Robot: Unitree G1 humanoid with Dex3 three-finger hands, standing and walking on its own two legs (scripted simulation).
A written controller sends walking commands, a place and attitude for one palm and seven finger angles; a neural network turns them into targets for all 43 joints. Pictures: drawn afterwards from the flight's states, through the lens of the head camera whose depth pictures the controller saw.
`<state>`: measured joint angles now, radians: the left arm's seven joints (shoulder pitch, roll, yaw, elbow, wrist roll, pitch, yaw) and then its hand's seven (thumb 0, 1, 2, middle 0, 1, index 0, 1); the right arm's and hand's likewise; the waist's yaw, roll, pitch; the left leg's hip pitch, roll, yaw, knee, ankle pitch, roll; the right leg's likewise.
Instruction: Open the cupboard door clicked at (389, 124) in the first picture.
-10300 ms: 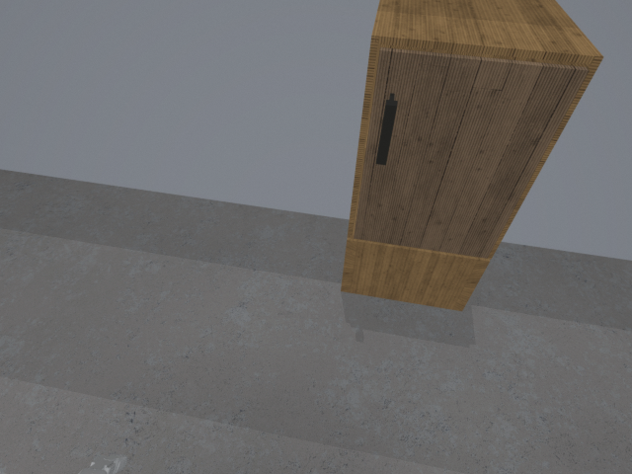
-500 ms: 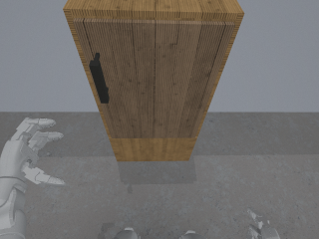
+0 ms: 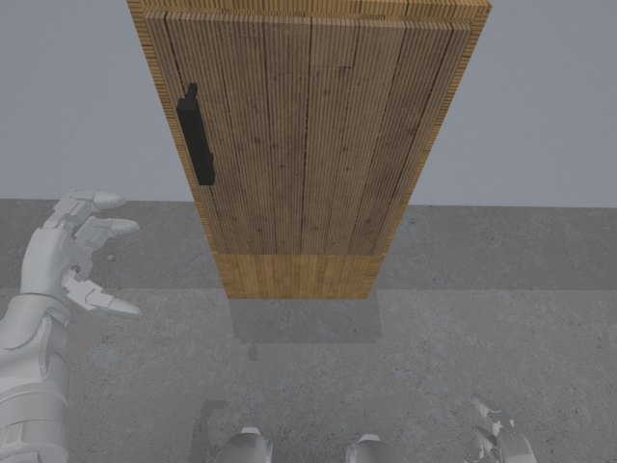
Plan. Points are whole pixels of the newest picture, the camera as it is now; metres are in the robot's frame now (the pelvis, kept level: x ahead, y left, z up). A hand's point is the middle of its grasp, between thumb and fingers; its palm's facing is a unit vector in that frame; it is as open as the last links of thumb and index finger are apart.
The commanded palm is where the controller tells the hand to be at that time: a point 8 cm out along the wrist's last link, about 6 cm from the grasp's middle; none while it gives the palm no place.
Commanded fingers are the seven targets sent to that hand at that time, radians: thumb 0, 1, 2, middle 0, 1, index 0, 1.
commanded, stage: move the hooked fingers beside the handle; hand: left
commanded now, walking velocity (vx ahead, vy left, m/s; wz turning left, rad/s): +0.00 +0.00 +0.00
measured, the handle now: (200, 136) +0.57 +0.20 +0.04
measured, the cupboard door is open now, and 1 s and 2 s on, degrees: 0 0 0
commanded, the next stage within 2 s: none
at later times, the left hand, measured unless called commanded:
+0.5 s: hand (129, 217) +0.40 +0.26 +0.05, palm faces +0.03 -1.00 -0.01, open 14.0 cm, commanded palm +0.38 +0.31 +0.05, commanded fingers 0.00 -0.50 0.30 -0.30 -1.20 -0.30 -1.20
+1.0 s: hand (153, 181) +0.47 +0.25 +0.05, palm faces +0.04 -1.00 -0.02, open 14.0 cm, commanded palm +0.45 +0.30 +0.05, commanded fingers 0.00 -0.50 0.30 -0.30 -1.20 -0.30 -1.20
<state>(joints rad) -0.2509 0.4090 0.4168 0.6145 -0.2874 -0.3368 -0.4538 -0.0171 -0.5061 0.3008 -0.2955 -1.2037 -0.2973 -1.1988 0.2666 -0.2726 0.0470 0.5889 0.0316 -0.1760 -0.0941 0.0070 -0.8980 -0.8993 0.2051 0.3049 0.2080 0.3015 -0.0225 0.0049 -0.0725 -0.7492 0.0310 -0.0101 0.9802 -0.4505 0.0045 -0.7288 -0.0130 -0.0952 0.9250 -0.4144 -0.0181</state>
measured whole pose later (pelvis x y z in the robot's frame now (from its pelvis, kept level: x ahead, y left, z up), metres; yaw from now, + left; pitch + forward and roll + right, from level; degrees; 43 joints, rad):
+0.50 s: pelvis +0.01 +0.01 +0.00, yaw -1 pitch +16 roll -2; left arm -0.45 0.46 0.44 0.82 -0.24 -0.36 -0.42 -0.02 -0.50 0.30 -0.29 -1.20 -0.30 -1.20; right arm 0.33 -0.28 0.03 0.61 0.02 -0.09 -0.07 0.01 -0.90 -0.90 0.20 0.30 0.21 0.30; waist -0.06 0.00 -0.10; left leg -0.81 0.04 0.01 1.00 -0.47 0.02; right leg -0.79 -0.01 -0.08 0.94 -0.42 -0.01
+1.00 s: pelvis +0.00 +0.01 -0.01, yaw -2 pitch +19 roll -3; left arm -0.72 0.55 0.48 1.08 -0.14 -0.41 -0.37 -0.02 -0.50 0.30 -0.30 -1.20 -0.30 -1.20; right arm 0.37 -0.28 0.04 0.62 0.00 0.00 -0.05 0.00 -0.90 -0.90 0.20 0.30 0.21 0.30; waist -0.13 0.01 -0.10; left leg -0.92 0.05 0.01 1.06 -0.48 0.02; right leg -0.91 0.00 -0.07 0.98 -0.42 -0.01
